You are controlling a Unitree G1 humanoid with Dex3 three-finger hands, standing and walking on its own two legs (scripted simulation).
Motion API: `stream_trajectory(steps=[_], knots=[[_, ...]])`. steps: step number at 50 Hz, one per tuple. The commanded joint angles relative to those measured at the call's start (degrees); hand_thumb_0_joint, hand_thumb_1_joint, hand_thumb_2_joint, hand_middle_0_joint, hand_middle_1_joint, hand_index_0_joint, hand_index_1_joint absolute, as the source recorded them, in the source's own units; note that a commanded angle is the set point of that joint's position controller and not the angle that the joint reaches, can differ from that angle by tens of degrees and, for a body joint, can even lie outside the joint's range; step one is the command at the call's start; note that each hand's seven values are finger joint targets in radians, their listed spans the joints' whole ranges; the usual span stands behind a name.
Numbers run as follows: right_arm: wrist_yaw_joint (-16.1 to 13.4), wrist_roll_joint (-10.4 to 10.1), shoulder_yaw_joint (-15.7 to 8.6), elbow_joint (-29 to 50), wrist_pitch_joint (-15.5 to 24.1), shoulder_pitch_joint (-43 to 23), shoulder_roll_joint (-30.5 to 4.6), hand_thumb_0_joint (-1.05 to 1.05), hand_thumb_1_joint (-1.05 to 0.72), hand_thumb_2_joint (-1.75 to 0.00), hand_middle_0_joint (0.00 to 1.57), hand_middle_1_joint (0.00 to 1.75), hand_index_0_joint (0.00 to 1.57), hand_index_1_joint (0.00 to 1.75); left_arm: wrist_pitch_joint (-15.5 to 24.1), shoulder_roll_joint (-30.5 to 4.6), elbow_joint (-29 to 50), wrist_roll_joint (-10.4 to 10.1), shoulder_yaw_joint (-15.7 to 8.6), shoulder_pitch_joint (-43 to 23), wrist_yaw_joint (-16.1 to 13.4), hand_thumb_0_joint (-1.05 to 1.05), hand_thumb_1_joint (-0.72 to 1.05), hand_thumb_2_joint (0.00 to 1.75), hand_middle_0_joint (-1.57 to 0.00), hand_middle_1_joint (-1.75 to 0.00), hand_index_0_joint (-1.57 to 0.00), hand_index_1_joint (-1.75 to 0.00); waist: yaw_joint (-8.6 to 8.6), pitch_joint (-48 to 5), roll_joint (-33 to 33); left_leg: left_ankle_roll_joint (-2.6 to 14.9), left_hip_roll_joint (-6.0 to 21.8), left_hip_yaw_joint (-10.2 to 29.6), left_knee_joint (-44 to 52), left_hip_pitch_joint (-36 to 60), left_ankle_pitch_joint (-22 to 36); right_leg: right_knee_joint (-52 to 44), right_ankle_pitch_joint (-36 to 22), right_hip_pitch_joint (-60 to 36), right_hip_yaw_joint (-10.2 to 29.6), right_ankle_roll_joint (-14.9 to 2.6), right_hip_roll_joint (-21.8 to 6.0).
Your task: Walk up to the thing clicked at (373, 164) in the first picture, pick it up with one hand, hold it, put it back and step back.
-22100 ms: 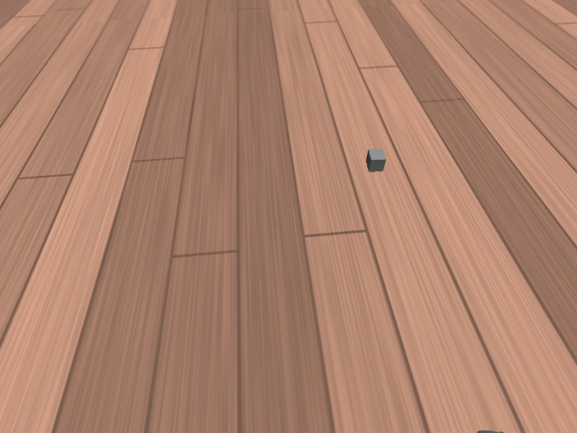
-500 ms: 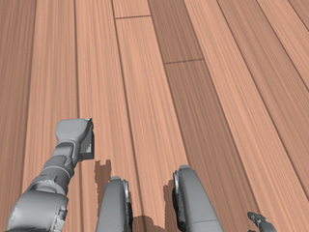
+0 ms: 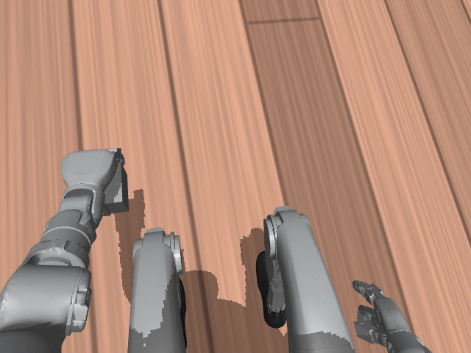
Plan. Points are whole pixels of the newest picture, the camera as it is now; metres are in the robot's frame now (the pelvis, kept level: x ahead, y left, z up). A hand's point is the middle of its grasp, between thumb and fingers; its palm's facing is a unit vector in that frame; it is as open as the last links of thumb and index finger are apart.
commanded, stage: crouch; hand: left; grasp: from above
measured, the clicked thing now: (105, 189) +0.41 +0.22 -0.21
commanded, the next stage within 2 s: lower in 0.62 s
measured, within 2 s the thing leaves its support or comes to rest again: neither
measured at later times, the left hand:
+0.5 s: hand (111, 190) +0.41 +0.22 -0.25, palm faces -0.47 +0.01 -0.88, open 11.2 cm
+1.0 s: hand (117, 192) +0.42 +0.22 -0.30, palm faces -0.49 +0.00 -0.87, open 11.2 cm
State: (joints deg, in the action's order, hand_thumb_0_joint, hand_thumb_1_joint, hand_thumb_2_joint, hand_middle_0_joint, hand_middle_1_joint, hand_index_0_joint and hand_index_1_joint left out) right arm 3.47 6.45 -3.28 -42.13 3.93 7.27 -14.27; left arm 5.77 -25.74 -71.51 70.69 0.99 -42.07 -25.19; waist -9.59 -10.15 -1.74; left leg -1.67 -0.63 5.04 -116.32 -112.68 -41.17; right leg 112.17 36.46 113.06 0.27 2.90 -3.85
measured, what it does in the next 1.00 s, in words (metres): lowers itself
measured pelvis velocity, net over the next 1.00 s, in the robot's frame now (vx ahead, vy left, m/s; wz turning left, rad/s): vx -0.02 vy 0.00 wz -0.04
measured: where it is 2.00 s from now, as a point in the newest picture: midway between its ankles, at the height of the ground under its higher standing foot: (224, 315)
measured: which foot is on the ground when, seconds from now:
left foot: down 0.00-1.00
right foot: down 0.00-1.00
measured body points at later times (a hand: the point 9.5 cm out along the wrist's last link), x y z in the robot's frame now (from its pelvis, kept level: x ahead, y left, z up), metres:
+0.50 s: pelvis -0.02 +0.00 -0.07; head +0.21 +0.04 +0.32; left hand +0.43 +0.22 -0.19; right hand +0.04 -0.28 -0.18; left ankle +0.06 +0.13 -0.42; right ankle +0.09 -0.15 -0.42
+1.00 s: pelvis -0.02 +0.00 -0.11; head +0.22 +0.05 +0.28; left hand +0.44 +0.22 -0.25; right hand +0.02 -0.28 -0.21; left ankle +0.06 +0.13 -0.42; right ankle +0.09 -0.15 -0.42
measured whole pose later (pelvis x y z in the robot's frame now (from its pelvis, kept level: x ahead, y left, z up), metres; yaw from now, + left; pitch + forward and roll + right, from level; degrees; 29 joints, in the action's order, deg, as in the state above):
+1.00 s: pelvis -0.02 +0.00 -0.11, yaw -2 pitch +35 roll -6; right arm 8.6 9.7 -0.6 -45.2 6.2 8.9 -16.1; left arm 12.2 -33.1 -86.5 75.6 -2.2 -51.7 -28.8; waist -14.0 -4.7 -0.5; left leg -1.7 -2.1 7.0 -135.6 -129.7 -40.8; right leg 129.3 35.1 129.0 0.7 3.5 -2.8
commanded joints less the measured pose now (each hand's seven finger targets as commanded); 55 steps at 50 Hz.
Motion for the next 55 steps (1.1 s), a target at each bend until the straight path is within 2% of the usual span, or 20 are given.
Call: stream_trajectory(steps=[1, 3, 5, 6, 8, 10, 11, 14, 16, 19, 21, 27, 36, 40, 46, 47, 48, 52, 53, 55], knots=[[0.31, -0.04, -3.99, 2.24, 0.75, 12.02, -11.26, 0.00, -0.92, -0.91, 0.20, 0.30, 0.20, 0.30, 0.40, -12.14, 9.26, -0.37, -2.22, -17.63, -1.70, 0.00, 0.66, 1.11, -1.17, -0.66, -1.09, -0.75, -1.20, -39.70, -7.66, 2.68, -1.35, -5.10, 10.97, 25.41, 17.35, -9.58, -16.17, -23.02, -4.17, -3.98, 1.86], [0.32, -0.14, -4.13, 2.06, 0.60, 11.57, -11.56, 0.00, -0.92, -0.91, 0.20, 0.30, 0.20, 0.30, 0.81, -13.62, 8.76, -0.53, -2.88, -18.03, -1.55, 0.00, 0.63, 1.10, -1.17, -0.64, -1.09, -0.73, -1.06, -39.06, -7.49, 2.82, -1.42, -5.16, 10.02, 23.48, 16.23, -8.85, -15.21, -21.59, -4.25, -3.97, 2.19], [0.60, 0.06, -4.11, 2.06, 0.72, 11.63, -11.73, 0.00, -0.92, -0.91, 0.20, 0.30, 0.20, 0.30, 1.47, -11.88, 8.75, -0.41, -1.70, -19.23, -1.28, 0.00, 0.64, 1.08, -1.16, -0.64, -1.09, -0.72, -1.76, -37.87, -8.06, 2.63, -1.34, -4.91, 9.39, 22.92, 15.49, -7.82, -14.24, -19.27, -4.61, -4.09, 2.20], [0.66, -0.10, -4.24, 1.97, 0.63, 11.28, -11.99, 0.00, -0.92, -0.91, 0.20, 0.30, 0.20, 0.30, 1.63, -14.14, 8.38, -0.17, -2.46, -19.32, -1.27, 0.00, 0.63, 1.07, -1.15, -0.64, -1.08, -0.72, -1.33, -37.27, -8.38, 2.70, -1.27, -5.01, 9.02, 22.26, 14.71, -7.37, -13.33, -18.69, -4.70, -4.18, 2.32], [0.91, 0.08, -4.22, 2.06, 0.61, 11.15, -12.19, 0.00, -0.92, -0.91, 0.20, 0.30, 0.20, 0.30, 2.04, -12.66, 8.32, -0.04, -1.76, -20.21, -1.29, 0.00, 0.61, 1.05, -1.14, -0.61, -1.07, -0.70, -1.81, -37.02, -9.42, 2.43, -1.22, -4.88, 8.62, 22.20, 14.27, -6.41, -12.68, -16.89, -4.98, -4.28, 2.36], [0.96, 0.16, -4.30, 1.95, 0.71, 11.17, -12.64, 0.00, -0.91, -0.91, 0.20, 0.30, 0.20, 0.30, 2.25, -13.96, 7.96, 0.06, -2.63, -21.43, -1.95, 0.00, 0.61, 1.05, -1.15, -0.59, -1.06, -0.68, -1.76, -36.22, -10.62, 2.25, -1.28, -4.61, 8.38, 22.17, 13.17, -5.44, -11.45, -14.35, -5.16, -4.42, 2.19], [1.18, 0.22, -4.14, 1.95, 0.79, 10.96, -12.27, 0.00, -0.91, -0.91, 0.20, 0.30, 0.20, 0.30, 2.35, -12.36, 7.47, -0.04, -1.55, -20.99, -1.90, 0.00, 0.61, 1.03, -1.14, -0.59, -1.06, -0.68, -2.32, -36.01, -10.21, 2.25, -1.23, -4.63, 7.94, 22.11, 12.87, -5.15, -11.27, -14.41, -5.36, -4.40, 2.24], [1.29, 0.21, -4.15, 1.62, 0.79, 11.21, -13.06, 0.00, -0.91, -0.91, 0.20, 0.30, 0.20, 0.30, 2.60, -15.57, 5.99, 0.48, -3.45, -21.48, -2.58, 0.00, 0.57, 1.03, -1.13, -0.57, -1.04, -0.66, -1.79, -36.71, -9.75, 2.32, -1.35, -4.45, 6.84, 20.80, 12.61, -3.49, -11.08, -13.40, -5.44, -4.41, 2.16], [1.63, 0.52, -3.98, 1.52, 0.88, 11.40, -13.13, 0.00, -0.91, -0.91, 0.20, 0.30, 0.20, 0.30, 2.70, -14.96, 5.79, 1.06, -2.71, -23.05, -2.80, 0.00, 0.58, 1.03, -1.12, -0.58, -1.03, -0.67, -2.87, -36.83, -11.07, 2.26, -1.34, -4.69, 6.03, 20.67, 12.37, -2.96, -11.04, -12.85, -5.49, -4.41, 2.16], [1.73, 0.51, -3.60, 1.23, 0.82, 11.33, -13.28, 0.00, -0.92, -0.91, 0.20, 0.30, 0.20, 0.30, 2.73, -15.93, 4.82, 1.19, -3.28, -23.22, -3.31, 0.00, 0.59, 1.03, -1.15, -0.56, -1.05, -0.66, -2.38, -37.20, -11.35, 2.36, -1.55, -4.89, 5.06, 19.33, 12.48, -1.66, -11.16, -12.00, -5.61, -4.52, 2.27], [2.02, 0.73, -3.55, 1.19, 1.00, 11.99, -13.83, 0.00, -0.91, -0.91, 0.20, 0.30, 0.20, 0.30, 2.71, -16.71, 3.52, 1.75, -3.81, -23.70, -3.52, 0.00, 0.60, 1.05, -1.14, -0.59, -1.05, -0.68, -3.02, -37.59, -10.91, 2.42, -1.47, -4.81, 4.35, 19.07, 12.60, -1.14, -11.33, -11.76, -5.82, -4.42, 2.23], [2.51, 1.01, -2.99, 0.62, 1.31, 11.42, -13.84, 0.00, -0.92, -0.91, 0.20, 0.30, 0.20, 0.30, 3.02, -17.07, -0.07, 1.87, -3.64, -24.79, -3.80, 0.00, 0.63, 1.05, -1.18, -0.58, -1.08, -0.68, -3.42, -34.29, -11.45, 2.59, -1.82, -4.86, 3.34, 15.37, 7.49, 0.05, -6.87, -8.52, -6.20, -4.61, 2.36], [3.22, 1.48, -2.47, -0.43, 1.95, 12.60, -14.75, 0.00, -0.92, -0.91, 0.20, 0.30, 0.20, 0.30, 4.27, -17.61, -1.87, 2.21, -3.73, -27.74, -4.00, 0.00, 0.64, 1.02, -1.18, -0.58, -1.09, -0.67, -4.77, -33.38, -10.93, 2.85, -2.12, -4.94, 0.76, 12.35, 7.08, 1.77, -7.03, -6.77, -6.50, -4.50, 2.38], [3.55, 1.90, -1.78, -1.20, 2.40, 12.72, -14.77, 0.00, -0.92, -0.91, 0.20, 0.30, 0.20, 0.30, 4.80, -18.46, -5.54, 2.78, -3.74, -28.72, -4.38, 0.00, 0.52, 1.05, -1.11, -0.59, -1.00, -0.70, -5.17, -31.27, -8.78, 3.44, -2.30, -5.68, -1.54, 8.58, 6.35, 2.30, -6.63, -6.41, -6.37, -4.19, 2.59], [4.41, 2.56, -1.82, -2.10, 2.87, 13.01, -15.48, 0.00, -0.92, -0.91, 0.20, 0.30, 0.20, 0.30, 6.45, -19.81, -5.98, 3.95, -5.01, -29.03, -6.02, 0.00, 0.51, 0.98, -1.08, -0.59, -0.99, -0.68, -4.91, -32.82, -12.11, 2.75, -2.29, -5.01, -2.70, 10.20, 9.04, 5.69, -8.64, -4.11, -7.19, -4.39, 2.58], [4.69, 2.86, -1.76, -2.07, 2.97, 12.42, -14.92, 0.00, -0.92, -0.91, 0.20, 0.30, 0.20, 0.30, 6.52, -18.08, -7.64, 4.51, -3.99, -27.77, -6.24, 0.00, 0.52, 0.99, -1.09, -0.59, -1.00, -0.69, -5.27, -31.96, -12.00, 2.76, -2.31, -5.26, -3.15, 9.99, 8.50, 5.73, -8.21, -4.06, -7.32, -4.46, 2.78], [5.01, 3.25, -1.69, -2.48, 3.13, 12.96, -15.16, 0.00, -0.92, -0.91, 0.20, 0.30, 0.20, 0.30, 7.05, -19.42, -6.15, 4.84, -4.98, -30.25, -6.65, 0.00, 0.52, 0.98, -1.07, -0.60, -0.99, -0.69, -6.22, -31.25, -11.44, 2.92, -2.24, -5.22, -3.82, 9.15, 7.88, 5.79, -7.97, -3.58, -7.54, -4.18, 2.77], [5.54, 3.51, -2.17, -2.28, 3.10, 12.59, -15.78, 0.00, -0.92, -0.91, 0.20, 0.30, 0.20, 0.30, 6.81, -19.76, -7.00, 5.23, -6.02, -25.68, -8.20, 0.00, 0.51, 0.97, -1.07, -0.60, -0.99, -0.69, -4.51, -34.00, -13.66, 2.61, -2.31, -5.19, -3.65, 11.48, 10.14, 7.03, -9.50, -3.44, -7.71, -4.14, 2.76], [6.00, 4.14, -2.01, -2.55, 3.25, 12.66, -15.53, 0.00, -0.92, -0.91, 0.20, 0.30, 0.20, 0.30, 6.96, -19.55, -5.34, 5.56, -5.72, -29.28, -8.61, 0.00, 0.53, 0.96, -1.07, -0.62, -0.99, -0.69, -6.46, -34.26, -14.72, 2.48, -2.09, -4.97, -4.57, 12.51, 10.25, 7.89, -9.96, -2.55, -8.03, -4.07, 2.80], [6.29, 4.07, -2.46, -2.73, 3.31, 12.57, -16.07, 0.00, -0.92, -0.91, 0.20, 0.30, 0.20, 0.30, 6.66, -19.34, -6.22, 5.55, -6.06, -28.17, -9.34, 0.00, 0.54, 0.96, -1.07, -0.62, -1.00, -0.70, -6.00, -33.72, -15.93, 2.30, -2.01, -4.44, -4.02, 13.07, 11.02, 8.34, -10.50, -1.02, -8.39, -3.96, 2.80]])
